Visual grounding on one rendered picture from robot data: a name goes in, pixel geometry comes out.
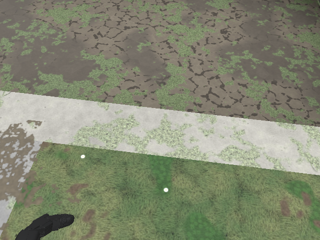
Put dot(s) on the left robot hand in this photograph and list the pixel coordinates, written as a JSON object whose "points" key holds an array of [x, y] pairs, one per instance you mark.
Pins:
{"points": [[43, 225]]}

